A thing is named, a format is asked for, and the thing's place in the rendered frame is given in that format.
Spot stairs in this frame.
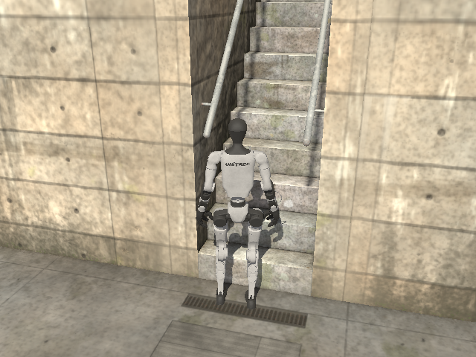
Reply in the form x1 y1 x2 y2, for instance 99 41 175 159
198 0 332 296

